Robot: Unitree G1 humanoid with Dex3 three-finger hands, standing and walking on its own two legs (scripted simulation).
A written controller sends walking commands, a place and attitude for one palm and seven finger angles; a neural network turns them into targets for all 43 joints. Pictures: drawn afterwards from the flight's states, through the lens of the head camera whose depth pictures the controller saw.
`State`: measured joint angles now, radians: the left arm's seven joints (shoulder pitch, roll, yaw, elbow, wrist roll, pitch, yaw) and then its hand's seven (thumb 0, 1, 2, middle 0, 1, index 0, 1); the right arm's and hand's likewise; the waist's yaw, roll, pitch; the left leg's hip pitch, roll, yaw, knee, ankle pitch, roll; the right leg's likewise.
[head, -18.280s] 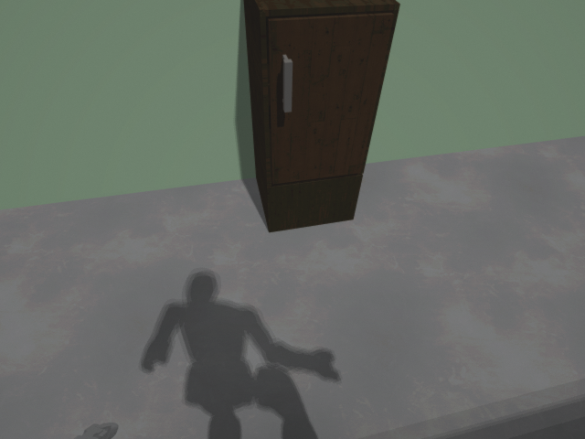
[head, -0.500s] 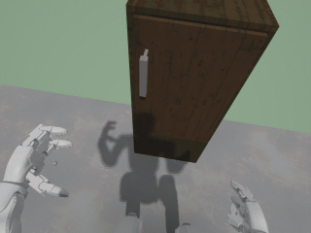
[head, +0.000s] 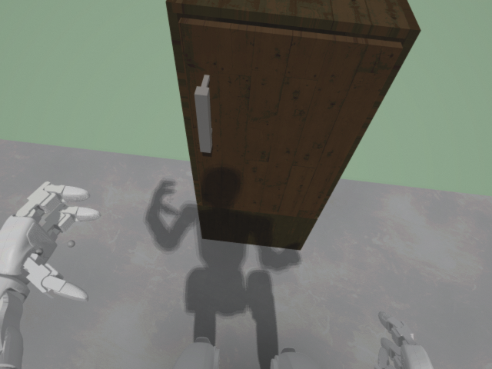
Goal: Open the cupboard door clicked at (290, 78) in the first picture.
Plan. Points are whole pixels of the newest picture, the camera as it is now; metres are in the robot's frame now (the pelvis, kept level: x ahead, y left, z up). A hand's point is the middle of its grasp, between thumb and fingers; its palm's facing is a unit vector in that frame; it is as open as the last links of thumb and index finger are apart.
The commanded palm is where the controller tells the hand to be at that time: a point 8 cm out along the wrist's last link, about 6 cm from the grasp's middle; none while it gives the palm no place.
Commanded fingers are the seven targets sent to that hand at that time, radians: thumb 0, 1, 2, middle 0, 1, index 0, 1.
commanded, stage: raise the hand with hooked fingers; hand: left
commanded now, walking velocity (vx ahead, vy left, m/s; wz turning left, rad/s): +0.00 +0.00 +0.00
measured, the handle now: (206, 115) +0.58 +0.11 +0.04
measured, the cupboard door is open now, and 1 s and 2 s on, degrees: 0 0 0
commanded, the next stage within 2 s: move the hooked fingers beside the handle in 0.26 s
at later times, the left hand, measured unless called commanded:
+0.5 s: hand (81, 240) +0.29 +0.26 +0.05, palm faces -0.05 -1.00 -0.02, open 14.0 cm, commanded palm +0.28 +0.31 +0.06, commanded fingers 0.00 -0.50 0.30 -0.30 -1.20 -0.30 -1.20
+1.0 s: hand (112, 194) +0.37 +0.24 +0.04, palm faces -0.08 -1.00 -0.01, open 14.0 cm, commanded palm +0.36 +0.28 +0.05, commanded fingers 0.00 -0.50 0.30 -0.30 -1.20 -0.30 -1.20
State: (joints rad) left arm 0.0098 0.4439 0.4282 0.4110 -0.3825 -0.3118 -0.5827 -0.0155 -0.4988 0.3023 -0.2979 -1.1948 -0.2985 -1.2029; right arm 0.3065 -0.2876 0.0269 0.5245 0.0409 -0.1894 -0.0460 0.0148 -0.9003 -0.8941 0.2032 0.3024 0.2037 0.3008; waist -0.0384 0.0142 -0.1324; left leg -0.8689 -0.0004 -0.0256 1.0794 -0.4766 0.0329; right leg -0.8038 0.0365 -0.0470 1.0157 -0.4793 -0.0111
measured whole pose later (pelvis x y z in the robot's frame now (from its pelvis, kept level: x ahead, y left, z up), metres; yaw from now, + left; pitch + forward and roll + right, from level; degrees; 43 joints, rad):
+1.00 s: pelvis +0.00 +0.00 -0.01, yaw -1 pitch +18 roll -3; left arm -0.32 0.44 0.37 0.65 -0.28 -0.34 -0.48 -0.02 -0.50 0.30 -0.30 -1.19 -0.30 -1.20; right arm 0.32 -0.27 0.03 0.57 0.04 -0.10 -0.04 0.01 -0.90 -0.89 0.20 0.30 0.20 0.30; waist -0.07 0.01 -0.14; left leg -0.93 0.00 -0.02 1.10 -0.49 0.03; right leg -0.87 0.04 -0.04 1.05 -0.49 -0.01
